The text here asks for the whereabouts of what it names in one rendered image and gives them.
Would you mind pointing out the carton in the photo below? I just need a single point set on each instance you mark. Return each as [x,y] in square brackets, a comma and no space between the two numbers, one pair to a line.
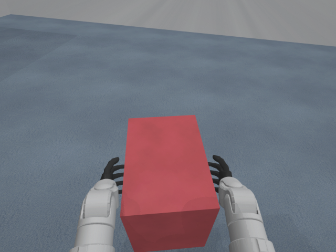
[168,195]

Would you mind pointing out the right robot forearm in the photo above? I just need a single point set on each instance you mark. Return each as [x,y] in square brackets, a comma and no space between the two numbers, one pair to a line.
[243,217]

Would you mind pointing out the robot right hand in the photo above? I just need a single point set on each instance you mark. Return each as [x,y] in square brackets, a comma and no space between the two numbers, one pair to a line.
[223,170]

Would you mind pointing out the left robot forearm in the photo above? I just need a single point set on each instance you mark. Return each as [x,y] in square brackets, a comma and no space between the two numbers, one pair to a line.
[96,222]

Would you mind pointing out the robot left hand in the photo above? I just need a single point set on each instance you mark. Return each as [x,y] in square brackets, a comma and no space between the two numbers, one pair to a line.
[110,168]

